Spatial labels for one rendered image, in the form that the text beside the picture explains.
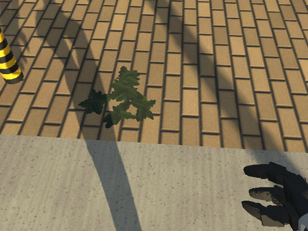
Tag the right robot forearm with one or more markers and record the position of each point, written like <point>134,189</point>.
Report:
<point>303,223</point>

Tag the right robot hand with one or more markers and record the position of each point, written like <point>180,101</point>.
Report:
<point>291,201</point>

